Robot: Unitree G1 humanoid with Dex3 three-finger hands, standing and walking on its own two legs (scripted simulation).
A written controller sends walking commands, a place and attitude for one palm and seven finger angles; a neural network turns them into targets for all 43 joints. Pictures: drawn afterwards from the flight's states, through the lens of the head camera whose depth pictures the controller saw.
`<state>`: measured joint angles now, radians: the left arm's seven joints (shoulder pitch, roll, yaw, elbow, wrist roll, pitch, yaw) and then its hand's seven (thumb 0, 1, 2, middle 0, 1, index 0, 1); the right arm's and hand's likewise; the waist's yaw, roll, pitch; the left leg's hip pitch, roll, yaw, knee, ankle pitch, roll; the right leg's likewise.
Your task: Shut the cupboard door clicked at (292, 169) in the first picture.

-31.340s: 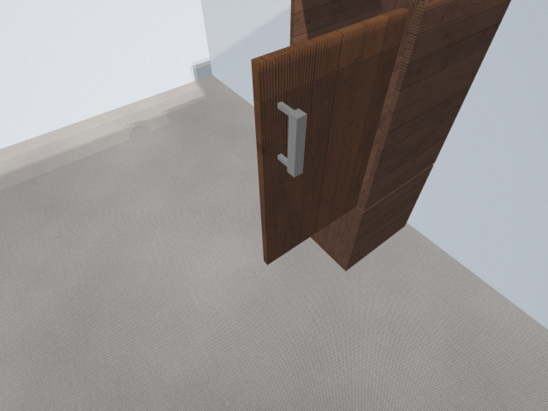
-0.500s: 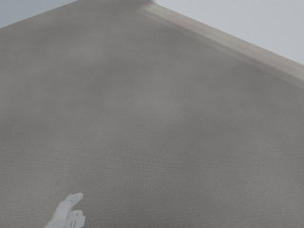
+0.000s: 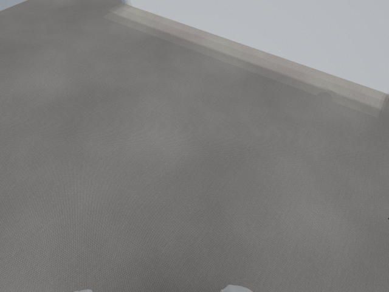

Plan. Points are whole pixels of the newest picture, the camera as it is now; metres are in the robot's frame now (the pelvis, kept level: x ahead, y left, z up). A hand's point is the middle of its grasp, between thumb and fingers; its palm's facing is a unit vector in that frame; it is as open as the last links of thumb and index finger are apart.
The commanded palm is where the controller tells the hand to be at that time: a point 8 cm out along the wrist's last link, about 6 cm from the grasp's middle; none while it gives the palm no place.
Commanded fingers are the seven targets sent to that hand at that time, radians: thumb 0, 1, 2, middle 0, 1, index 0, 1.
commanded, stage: turn to face it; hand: left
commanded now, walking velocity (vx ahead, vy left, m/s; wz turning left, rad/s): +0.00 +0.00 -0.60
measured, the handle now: out of the picture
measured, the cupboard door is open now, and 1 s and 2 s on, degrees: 54 54 54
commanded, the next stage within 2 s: take the last steps up to it in 1.62 s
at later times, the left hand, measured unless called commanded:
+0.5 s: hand (121, 279) +0.16 +0.18 -0.19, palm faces -0.26 -0.95 -0.20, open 7.4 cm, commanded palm none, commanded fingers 0.00 0.90 0.90 -0.20 -0.30 -0.20 -0.30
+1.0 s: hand (165, 245) +0.24 +0.08 -0.16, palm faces -0.56 -0.79 -0.26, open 7.3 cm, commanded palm none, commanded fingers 0.00 0.90 0.90 -0.20 -0.30 -0.20 -0.30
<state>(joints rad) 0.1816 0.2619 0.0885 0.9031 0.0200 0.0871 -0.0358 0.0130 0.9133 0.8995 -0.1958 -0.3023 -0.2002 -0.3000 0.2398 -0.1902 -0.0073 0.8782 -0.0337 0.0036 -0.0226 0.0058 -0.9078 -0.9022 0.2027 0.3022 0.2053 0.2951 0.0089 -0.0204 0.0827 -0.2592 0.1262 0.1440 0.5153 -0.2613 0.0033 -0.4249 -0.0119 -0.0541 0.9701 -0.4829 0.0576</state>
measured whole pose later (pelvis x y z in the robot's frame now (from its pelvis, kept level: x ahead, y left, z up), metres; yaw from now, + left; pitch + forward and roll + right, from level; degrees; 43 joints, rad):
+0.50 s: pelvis +0.03 +0.00 -0.01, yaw -17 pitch +2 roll -1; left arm 0.20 0.24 0.07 0.91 0.01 0.07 -0.01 0.01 0.91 0.90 -0.20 -0.30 -0.21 -0.30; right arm 0.20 -0.23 -0.04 0.87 -0.02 0.00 -0.02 0.01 -0.91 -0.90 0.20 0.30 0.20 0.29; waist 0.00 -0.04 0.06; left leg -0.34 0.04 0.05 0.59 -0.28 -0.02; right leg -0.33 0.04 0.11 0.65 -0.39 0.02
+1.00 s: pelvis +0.05 -0.03 -0.01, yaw -35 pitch +1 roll +0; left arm 0.17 0.21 0.05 0.90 0.02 0.04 0.00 0.01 0.91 0.90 -0.20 -0.30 -0.20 -0.30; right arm 0.20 -0.27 -0.06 0.91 -0.02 0.06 -0.01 0.01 -0.91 -0.90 0.20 0.30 0.20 0.29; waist -0.02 0.02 0.09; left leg -0.47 0.08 0.05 1.06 -0.46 -0.09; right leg -0.25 0.01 0.02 0.53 -0.29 -0.02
